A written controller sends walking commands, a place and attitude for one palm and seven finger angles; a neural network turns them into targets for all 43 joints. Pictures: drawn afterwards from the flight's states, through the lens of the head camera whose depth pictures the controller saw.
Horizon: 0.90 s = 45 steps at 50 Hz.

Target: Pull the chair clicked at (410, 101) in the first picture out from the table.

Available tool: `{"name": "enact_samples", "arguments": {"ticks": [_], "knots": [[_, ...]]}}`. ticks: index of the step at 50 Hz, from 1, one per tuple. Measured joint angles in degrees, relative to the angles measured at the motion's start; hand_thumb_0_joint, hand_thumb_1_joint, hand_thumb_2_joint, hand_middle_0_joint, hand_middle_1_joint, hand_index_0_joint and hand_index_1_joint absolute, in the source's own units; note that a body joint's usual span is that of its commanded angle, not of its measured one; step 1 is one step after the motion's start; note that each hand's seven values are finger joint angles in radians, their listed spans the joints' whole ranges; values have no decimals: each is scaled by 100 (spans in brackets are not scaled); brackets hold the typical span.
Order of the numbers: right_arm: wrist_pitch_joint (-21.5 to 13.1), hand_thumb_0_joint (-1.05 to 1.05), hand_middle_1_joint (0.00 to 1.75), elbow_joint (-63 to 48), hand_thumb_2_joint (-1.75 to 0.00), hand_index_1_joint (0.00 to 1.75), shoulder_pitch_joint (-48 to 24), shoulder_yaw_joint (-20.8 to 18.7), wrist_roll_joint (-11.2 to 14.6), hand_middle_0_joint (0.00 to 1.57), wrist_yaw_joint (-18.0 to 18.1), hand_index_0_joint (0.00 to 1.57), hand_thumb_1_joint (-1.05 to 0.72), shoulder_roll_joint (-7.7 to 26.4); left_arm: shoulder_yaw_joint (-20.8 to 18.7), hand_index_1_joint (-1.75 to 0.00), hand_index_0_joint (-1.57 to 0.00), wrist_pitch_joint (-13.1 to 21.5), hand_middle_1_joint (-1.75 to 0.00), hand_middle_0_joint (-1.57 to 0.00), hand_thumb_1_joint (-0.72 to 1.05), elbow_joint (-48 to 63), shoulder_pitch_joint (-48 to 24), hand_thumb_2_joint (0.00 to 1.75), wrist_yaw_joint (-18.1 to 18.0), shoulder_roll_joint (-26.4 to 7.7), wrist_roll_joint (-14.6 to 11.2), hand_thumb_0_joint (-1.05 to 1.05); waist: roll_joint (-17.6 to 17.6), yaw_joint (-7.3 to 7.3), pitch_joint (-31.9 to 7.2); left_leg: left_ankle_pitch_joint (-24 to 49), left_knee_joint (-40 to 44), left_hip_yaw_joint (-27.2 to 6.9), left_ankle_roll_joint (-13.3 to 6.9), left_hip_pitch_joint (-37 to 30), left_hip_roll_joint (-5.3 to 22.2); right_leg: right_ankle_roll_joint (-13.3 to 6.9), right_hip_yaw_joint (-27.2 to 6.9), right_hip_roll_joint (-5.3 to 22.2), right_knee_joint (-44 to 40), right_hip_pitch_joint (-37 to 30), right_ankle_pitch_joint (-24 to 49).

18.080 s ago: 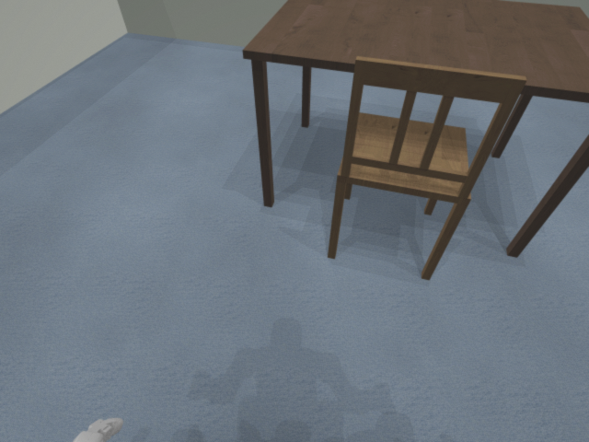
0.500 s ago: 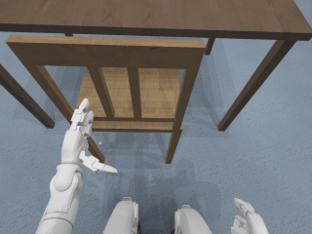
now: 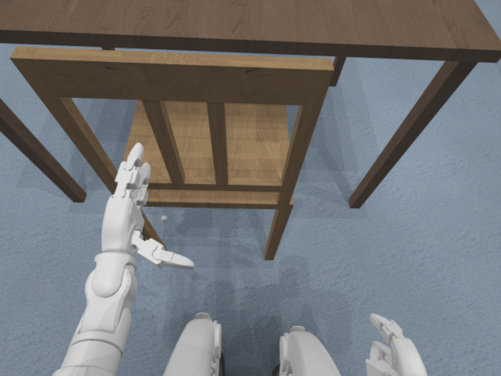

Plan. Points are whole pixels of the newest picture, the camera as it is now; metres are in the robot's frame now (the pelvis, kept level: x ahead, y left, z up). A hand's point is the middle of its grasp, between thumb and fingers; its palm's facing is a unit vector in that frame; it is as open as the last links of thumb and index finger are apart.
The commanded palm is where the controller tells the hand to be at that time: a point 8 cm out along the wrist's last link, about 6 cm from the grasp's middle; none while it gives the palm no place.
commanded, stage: aim the fingers beside a spindle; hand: left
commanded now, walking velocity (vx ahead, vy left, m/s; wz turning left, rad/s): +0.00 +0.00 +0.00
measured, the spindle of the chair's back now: (167, 145) +0.49 +0.16 +0.01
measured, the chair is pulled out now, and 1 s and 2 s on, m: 0.00 0.00 0.00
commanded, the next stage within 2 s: push the fingers through the gap in 0.84 s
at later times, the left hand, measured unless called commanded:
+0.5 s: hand (162, 218) +0.35 +0.15 +0.01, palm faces +0.00 -1.00 -0.04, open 16.9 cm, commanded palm +0.32 +0.20 +0.02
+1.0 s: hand (162, 221) +0.34 +0.15 +0.02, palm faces -0.01 -1.00 -0.03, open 16.9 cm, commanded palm +0.33 +0.20 +0.02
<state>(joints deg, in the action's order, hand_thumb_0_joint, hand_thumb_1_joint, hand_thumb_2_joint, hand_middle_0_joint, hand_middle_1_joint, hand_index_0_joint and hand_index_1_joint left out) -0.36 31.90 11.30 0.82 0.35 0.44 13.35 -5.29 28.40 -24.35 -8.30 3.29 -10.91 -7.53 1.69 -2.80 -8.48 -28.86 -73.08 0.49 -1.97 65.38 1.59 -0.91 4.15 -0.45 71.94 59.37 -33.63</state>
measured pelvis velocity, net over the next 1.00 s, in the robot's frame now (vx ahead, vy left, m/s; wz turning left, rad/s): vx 0.00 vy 0.00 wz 0.00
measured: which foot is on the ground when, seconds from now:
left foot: down 0.00-1.00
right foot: down 0.00-1.00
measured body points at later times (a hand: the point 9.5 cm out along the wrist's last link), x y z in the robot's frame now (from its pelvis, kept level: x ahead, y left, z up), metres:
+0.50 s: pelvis +0.00 +0.00 +0.00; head +0.11 +0.01 +0.44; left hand +0.34 +0.21 +0.02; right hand +0.16 -0.24 -0.11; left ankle +0.05 +0.10 -0.62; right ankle +0.01 -0.12 -0.62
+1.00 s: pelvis +0.00 +0.00 +0.00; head +0.11 +0.01 +0.44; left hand +0.34 +0.20 +0.02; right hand +0.15 -0.25 -0.11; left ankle +0.05 +0.10 -0.62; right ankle +0.01 -0.12 -0.62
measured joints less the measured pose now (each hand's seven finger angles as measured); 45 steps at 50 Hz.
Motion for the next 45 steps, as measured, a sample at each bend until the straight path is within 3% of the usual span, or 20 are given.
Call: {"name": "enact_samples", "arguments": {"ticks": [5,10,15,20,29,36,45], "knots": [[45,1,30,33,-90,30,34,8,23,20,-20,20,-91,20,-166,-8,-6,-121,-8,-6,-50,-264,-250,30,108,-163,-107,-1,24,-20,-3,-5,-39,-25,6,67,4,-9,24,-7,22,53,-4],[44,1,30,20,-90,30,108,-24,63,20,-12,20,-91,62,-42,-8,-6,-286,-8,-6,-50,-200,-35,30,292,-92,-245,-1,53,-18,-9,-4,30,-6,-11,16,4,11,2,-8,-61,4,15],[-6,1,30,2,-90,30,121,-74,30,20,0,20,-91,62,129,-8,-6,-142,-8,-6,-50,256,310,30,112,58,-160,-1,48,-13,-1,-11,100,31,-22,-93,-2,30,-35,-3,-125,-92,18],[10,1,30,31,-90,30,43,-45,2,20,-28,20,-91,50,62,-8,-6,6,-8,-6,-50,60,89,30,-37,18,-5,-1,19,0,-35,-20,71,24,-19,-78,-13,23,-27,9,-80,-76,-7],[48,1,30,-81,-90,30,-10,-47,35,20,-37,20,-91,31,53,-8,-6,-209,-8,-6,-50,116,238,30,168,-7,-192,-1,38,17,-1,-29,49,6,-6,-52,-2,10,-13,-5,-71,-57,-12],[18,1,30,-3,-90,30,-35,-21,12,20,-2,20,-91,24,37,-8,-6,-18,-8,-6,-50,143,212,30,109,-6,-104,-1,18,46,-34,-30,42,-11,1,-65,-10,4,4,-1,-60,-76,-23],[44,1,30,-34,-90,30,-26,-34,36,20,-4,20,-91,38,25,-8,-6,-225,-8,-6,-50,41,107,30,206,-32,-186,-1,31,2,-12,-29,-5,-22,6,8,1,-5,13,-12,-19,-5,-19]]}}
